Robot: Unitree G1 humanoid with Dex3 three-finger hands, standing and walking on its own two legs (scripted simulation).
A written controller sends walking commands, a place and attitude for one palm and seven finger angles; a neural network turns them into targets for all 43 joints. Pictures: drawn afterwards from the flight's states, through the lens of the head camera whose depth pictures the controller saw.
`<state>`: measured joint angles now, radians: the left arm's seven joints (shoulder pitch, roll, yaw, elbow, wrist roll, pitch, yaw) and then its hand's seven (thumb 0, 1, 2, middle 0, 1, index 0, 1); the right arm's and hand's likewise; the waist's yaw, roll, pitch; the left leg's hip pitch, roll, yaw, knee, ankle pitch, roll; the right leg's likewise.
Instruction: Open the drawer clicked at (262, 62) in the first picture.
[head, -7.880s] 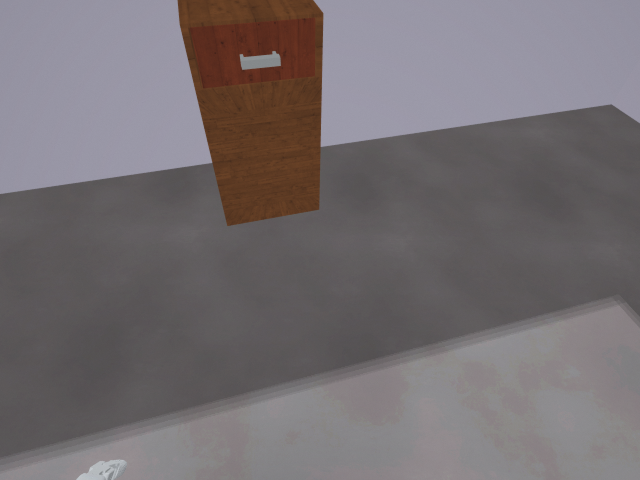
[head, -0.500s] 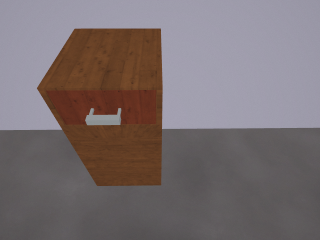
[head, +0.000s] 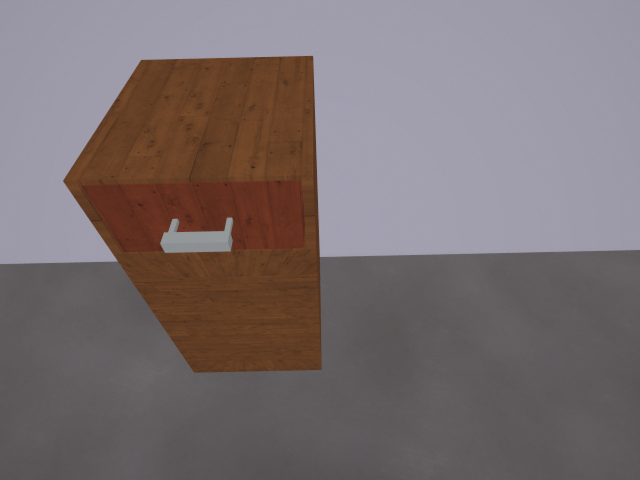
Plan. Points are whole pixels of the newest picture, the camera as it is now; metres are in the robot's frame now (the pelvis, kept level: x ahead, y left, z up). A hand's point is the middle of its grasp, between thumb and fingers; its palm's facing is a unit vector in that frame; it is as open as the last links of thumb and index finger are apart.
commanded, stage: raise the hand with hooked fingers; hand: left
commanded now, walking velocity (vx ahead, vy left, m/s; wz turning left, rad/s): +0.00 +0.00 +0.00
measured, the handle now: (199, 232) +0.52 +0.26 -0.05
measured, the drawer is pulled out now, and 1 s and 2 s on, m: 0.00 0.00 0.00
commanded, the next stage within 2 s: move the hooked fingers above the handle in 1.86 s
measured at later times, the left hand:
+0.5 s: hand (154, 471) +0.14 +0.22 -0.07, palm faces +0.01 -0.10 -1.00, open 9.2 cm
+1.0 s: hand (134, 381) +0.23 +0.25 +0.01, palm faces +0.07 -0.09 -0.99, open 12.2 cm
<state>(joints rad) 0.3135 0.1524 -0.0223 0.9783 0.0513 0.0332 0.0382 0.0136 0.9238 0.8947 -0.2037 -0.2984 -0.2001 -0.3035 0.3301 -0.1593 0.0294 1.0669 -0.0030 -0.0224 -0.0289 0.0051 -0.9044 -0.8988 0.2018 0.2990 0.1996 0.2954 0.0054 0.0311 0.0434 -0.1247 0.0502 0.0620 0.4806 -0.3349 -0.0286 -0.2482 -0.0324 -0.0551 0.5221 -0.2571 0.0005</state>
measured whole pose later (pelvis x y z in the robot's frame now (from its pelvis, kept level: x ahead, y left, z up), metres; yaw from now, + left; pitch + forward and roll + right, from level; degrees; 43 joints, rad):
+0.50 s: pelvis -0.03 -0.01 -0.05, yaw +1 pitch +10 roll +2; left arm 0.40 0.31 -0.08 0.06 1.14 -0.03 0.52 0.00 0.46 0.71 -0.25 -0.58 -0.25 -0.58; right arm 0.03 -0.24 -0.05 0.50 -0.08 0.02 0.02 0.01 -0.90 -0.90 0.20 0.30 0.20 0.30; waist 0.11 -0.03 -0.11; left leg -0.59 0.05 0.05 0.88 -0.46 -0.04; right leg -0.72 -0.05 -0.04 0.92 -0.38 -0.02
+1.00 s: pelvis -0.02 +0.01 -0.02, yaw +0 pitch +5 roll +1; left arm 0.21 0.36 -0.06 0.03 1.03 0.04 0.35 0.00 -0.12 0.46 -0.30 -0.95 -0.29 -0.96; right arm 0.18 -0.26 -0.04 0.63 -0.05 0.04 -0.01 0.01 -0.90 -0.90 0.20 0.30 0.20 0.30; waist 0.06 0.04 -0.04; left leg -0.36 0.03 0.06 0.67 -0.39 -0.01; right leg -0.48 -0.06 -0.03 0.70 -0.30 0.01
